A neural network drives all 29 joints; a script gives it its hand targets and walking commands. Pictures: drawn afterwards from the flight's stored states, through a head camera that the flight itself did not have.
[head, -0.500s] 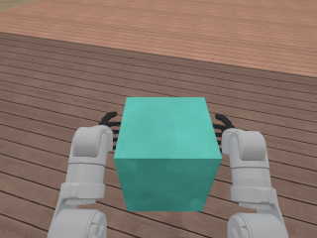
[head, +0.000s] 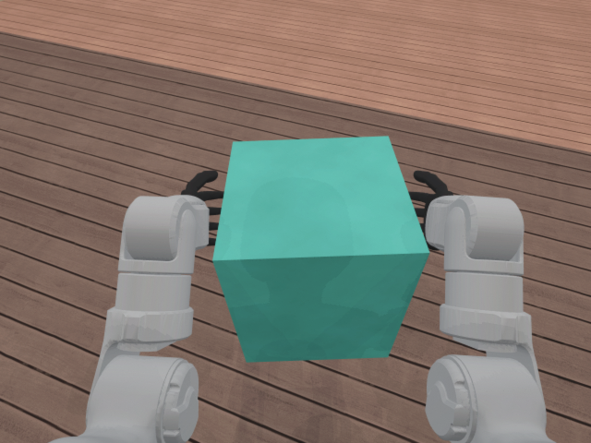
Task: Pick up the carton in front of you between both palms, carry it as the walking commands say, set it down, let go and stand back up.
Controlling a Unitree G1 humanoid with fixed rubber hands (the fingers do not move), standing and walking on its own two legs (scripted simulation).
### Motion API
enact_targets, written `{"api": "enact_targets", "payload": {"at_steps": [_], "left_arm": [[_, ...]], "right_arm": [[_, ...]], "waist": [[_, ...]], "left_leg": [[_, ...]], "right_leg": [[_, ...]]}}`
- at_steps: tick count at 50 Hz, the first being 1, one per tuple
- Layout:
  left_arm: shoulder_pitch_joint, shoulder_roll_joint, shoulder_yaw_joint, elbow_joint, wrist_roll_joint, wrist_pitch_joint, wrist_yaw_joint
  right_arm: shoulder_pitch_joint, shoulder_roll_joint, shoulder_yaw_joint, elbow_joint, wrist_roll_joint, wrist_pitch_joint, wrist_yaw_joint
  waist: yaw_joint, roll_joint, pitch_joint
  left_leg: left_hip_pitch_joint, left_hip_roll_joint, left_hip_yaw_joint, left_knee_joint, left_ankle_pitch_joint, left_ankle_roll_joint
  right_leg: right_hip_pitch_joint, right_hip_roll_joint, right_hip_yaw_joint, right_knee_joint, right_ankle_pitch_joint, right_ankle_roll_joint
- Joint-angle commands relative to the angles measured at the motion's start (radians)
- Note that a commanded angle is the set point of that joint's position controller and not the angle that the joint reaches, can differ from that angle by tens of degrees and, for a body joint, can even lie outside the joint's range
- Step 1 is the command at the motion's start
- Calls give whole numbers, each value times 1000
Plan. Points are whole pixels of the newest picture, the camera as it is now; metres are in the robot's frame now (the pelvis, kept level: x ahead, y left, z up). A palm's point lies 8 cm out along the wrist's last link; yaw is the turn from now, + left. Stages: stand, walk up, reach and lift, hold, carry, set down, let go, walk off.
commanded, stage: carry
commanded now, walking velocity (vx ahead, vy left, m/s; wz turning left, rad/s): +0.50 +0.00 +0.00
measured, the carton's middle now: (314, 254) +0.38 +0.02 +0.08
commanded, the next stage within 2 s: none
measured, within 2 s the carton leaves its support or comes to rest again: neither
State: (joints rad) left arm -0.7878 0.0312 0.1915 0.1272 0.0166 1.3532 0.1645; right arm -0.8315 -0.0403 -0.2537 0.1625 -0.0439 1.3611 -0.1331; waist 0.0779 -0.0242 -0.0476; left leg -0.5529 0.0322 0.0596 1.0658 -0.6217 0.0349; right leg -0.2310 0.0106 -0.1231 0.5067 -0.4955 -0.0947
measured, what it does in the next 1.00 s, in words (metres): climbs: left foot, then right foot 0.05 m higher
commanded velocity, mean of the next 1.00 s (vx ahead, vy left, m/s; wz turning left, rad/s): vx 0.50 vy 0.00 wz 0.00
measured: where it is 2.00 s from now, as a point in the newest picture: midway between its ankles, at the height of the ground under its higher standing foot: (327, 198)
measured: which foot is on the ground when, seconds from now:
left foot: up 0.00-0.12, down 0.14-0.56, up 0.58-0.92, down 0.94-1.00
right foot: down 0.00-0.14, up 0.16-0.52, down 0.54-0.96, up 0.98-1.00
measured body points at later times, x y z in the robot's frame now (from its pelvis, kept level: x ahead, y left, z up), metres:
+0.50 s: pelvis +0.27 +0.03 +0.03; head +0.31 +0.02 +0.48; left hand +0.69 +0.13 +0.20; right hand +0.64 -0.17 +0.19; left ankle +0.19 +0.12 -0.71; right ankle +0.40 -0.09 -0.64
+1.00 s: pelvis +0.60 +0.02 +0.08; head +0.63 +0.01 +0.53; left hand +1.01 +0.15 +0.25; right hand +0.98 -0.15 +0.25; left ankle +0.72 +0.09 -0.62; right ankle +0.46 -0.08 -0.59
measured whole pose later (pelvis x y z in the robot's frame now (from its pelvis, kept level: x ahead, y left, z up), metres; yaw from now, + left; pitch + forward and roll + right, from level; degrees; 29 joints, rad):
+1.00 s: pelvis +0.60 +0.02 +0.08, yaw -3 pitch +3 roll +2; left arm -0.85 0.05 0.28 0.10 0.03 1.31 0.13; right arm -0.85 0.02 -0.26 0.08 -0.11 1.32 -0.11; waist -0.02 -0.03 -0.01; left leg -0.58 -0.02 0.16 0.71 -0.34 0.05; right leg -0.28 -0.04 -0.03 0.99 -0.52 -0.03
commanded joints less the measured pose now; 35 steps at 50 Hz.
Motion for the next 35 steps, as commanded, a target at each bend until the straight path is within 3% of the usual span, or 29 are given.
{"api": "enact_targets", "payload": {"at_steps": [1,4,5,6,7,8,9,10,11,12,14,18,21,24,25,26,27,28,29,30,31,32,33,35], "left_arm": [[-924,-1126,-550,-200,-510,-29,-264],[-894,-1135,-537,-129,-489,-25,-275],[-882,-1139,-533,-101,-481,-25,-279],[-865,-1142,-527,-73,-471,-24,-283],[-843,-1141,-517,-47,-453,-22,-286],[-830,-1124,-495,-23,-430,-19,-289],[-831,-1125,-477,-10,-410,-21,-291],[-832,-1123,-464,-4,-388,-27,-284],[-804,-1103,-447,-6,-365,-30,-277],[-787,-1100,-440,-10,-350,-34,-269],[-756,-1072,-419,-35,-322,-42,-250],[-735,-1012,-426,-119,-273,-47,-210],[-713,-974,-442,-132,-250,-34,-198],[-694,-965,-466,-94,-247,-23,-205],[-688,-972,-473,-75,-250,-22,-210],[-677,-979,-478,-54,-257,-23,-216],[-680,-993,-483,-34,-267,-29,-223],[-652,-1012,-489,-21,-284,-35,-231],[-675,-1015,-494,-28,-291,-47,-239],[-703,-1055,-516,-51,-326,-46,-249],[-762,-1097,-547,-107,-370,-44,-260],[-819,-1134,-574,-157,-417,-47,-269],[-873,-1165,-594,-199,-458,-52,-278],[-947,-1206,-624,-273,-519,-63,-290]], "right_arm": [[-691,1035,497,-80,351,-36,192],[-680,1030,489,-53,327,-35,190],[-675,1036,489,-37,325,-37,193],[-660,1040,487,-16,328,-41,197],[-634,1038,486,8,336,-46,201],[-622,1045,490,15,343,-53,205],[-671,1060,506,-14,355,-62,210],[-746,1091,542,-70,390,-61,218],[-809,1142,584,-119,432,-66,227],[-874,1170,614,-180,475,-71,234],[-951,1203,653,-259,538,-77,240],[-946,1184,658,-327,562,-71,241],[-883,1142,644,-299,542,-55,240],[-815,1114,633,-215,508,-42,246],[-805,1113,630,-189,498,-40,250],[-789,1113,625,-161,489,-38,254],[-761,1115,623,-130,479,-37,259],[-771,1108,614,-122,466,-38,263],[-763,1123,597,-121,447,-36,269],[-785,1118,587,-107,428,-39,268],[-752,1111,578,-106,397,-45,256],[-732,1100,556,-112,377,-50,242],[-709,1089,538,-124,357,-54,229],[-695,1059,518,-157,309,-64,203]], "waist": [[-17,-50,-327],[-59,-99,-328],[-100,-93,-349],[-156,-59,-398],[-208,43,-484],[-231,241,-524],[-213,365,-493],[-170,211,-446],[-170,89,-417],[-163,11,-399],[-138,41,-419],[-153,92,-419],[-169,100,-395],[-160,161,-369],[-131,184,-380],[-81,195,-419],[-9,159,-503],[61,62,-615],[23,-270,-664],[41,-231,-575],[39,-116,-508],[40,1,-491],[22,28,-479],[-6,-19,-488]], "left_leg": [[-174,32,7,-132,133,-5],[96,-32,123,-327,228,1],[268,-76,178,-385,271,10],[475,-128,239,-450,302,20],[728,-92,172,-473,261,40],[827,176,-355,-678,-142,136],[870,312,-808,-848,-94,249],[821,350,-763,-799,-24,265],[748,318,-648,-744,149,243],[707,291,-531,-709,276,213],[665,248,-390,-716,299,164],[717,248,-311,-756,339,198],[735,241,-224,-766,442,201],[689,216,-115,-755,595,167],[638,203,-55,-703,765,141],[582,192,9,-580,987,109],[475,161,93,-381,1104,54],[233,117,97,-138,862,2],[-71,-36,36,133,288,-43],[-244,-102,-69,356,83,-32],[-332,-62,-118,454,102,-6],[-348,-30,-113,456,125,8],[-341,-8,-105,397,161,18],[-285,9,-92,281,171,28]], "right_leg": [[317,-265,341,-237,113,-139],[158,-229,193,-206,260,-101],[76,-216,135,-127,367,-81],[2,-185,53,20,514,-52],[-106,-145,-20,247,558,-3],[-297,-63,-29,553,342,58],[-531,69,82,734,-74,63],[-581,-4,167,892,-49,40],[-594,-36,162,940,7,30],[-611,-60,161,931,45,23],[-572,-76,152,852,82,19],[-645,-78,97,733,70,37],[-647,-85,64,546,62,44],[-499,-21,-53,327,80,26],[-362,26,-110,260,67,10],[-168,84,-172,209,94,-7],[135,98,-165,121,185,-36],[464,-41,102,77,45,-85],[602,-313,719,-86,9,-243],[599,-331,853,-148,210,-289],[577,-335,734,-66,435,-274],[535,-318,625,-12,580,-237],[493,-295,547,-18,563,-188],[439,-268,465,-67,384,-140]]}}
